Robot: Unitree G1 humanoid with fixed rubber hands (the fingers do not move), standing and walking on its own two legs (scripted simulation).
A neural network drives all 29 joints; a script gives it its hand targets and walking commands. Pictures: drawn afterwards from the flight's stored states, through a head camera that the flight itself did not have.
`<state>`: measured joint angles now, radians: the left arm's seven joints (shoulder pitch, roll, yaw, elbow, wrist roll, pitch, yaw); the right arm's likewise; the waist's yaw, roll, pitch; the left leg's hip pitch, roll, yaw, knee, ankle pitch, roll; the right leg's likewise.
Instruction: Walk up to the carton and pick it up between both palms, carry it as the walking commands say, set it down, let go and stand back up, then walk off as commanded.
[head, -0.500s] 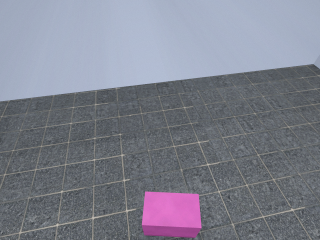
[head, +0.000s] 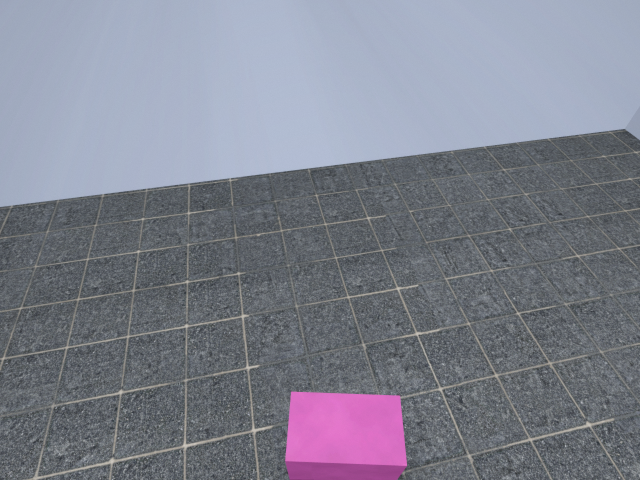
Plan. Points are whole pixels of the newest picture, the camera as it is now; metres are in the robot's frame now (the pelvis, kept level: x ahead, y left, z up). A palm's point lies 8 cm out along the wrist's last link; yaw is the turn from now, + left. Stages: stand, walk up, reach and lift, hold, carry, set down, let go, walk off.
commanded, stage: walk up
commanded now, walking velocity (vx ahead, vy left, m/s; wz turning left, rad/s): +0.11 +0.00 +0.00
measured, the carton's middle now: (343, 439) +0.36 -0.03 -0.66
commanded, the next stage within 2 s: stand in 1.28 s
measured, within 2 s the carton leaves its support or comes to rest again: neither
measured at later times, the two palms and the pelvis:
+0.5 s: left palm out of the picture -0.02 +0.26 -0.13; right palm out of the picture +0.07 -0.25 -0.12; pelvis +0.00 +0.01 +0.01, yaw +1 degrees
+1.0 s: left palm out of the picture -0.02 +0.28 -0.13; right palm out of the picture +0.03 -0.23 -0.12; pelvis -0.02 +0.03 +0.01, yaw +1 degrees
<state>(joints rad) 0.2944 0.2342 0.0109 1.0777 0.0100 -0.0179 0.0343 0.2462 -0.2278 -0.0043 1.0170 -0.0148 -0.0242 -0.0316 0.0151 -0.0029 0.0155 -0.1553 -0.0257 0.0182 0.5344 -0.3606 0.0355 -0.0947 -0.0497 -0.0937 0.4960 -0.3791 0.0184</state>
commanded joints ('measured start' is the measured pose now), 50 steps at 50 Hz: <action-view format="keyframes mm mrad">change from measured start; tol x32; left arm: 1 84 134 22 -2 1 -4 7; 50 67 95 27 -48 1 10 -1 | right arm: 1 -9 -104 -18 -52 5 -14 -2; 50 5 -135 -43 -13 10 1 11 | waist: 1 15 -36 32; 50 -14 1 43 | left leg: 1 -132 85 -42 -27 357 12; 9 57 230 -180 -79 882 81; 12 13 249 -259 -157 404 124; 15 -72 118 -66 0 722 9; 19 -315 43 5 247 -166 -15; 28 102 231 -137 -154 588 37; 50 -33 150 -90 -219 221 8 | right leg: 1 93 -142 131 -69 463 -91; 5 28 -98 54 -7 600 -60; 12 -117 11 -25 88 -48 -30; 16 186 -163 88 -34 935 -76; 21 60 -327 265 -254 334 -181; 25 -5 -178 55 -145 714 -83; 29 -99 -19 -15 -34 -13 -4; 50 -60 -99 58 -199 172 -31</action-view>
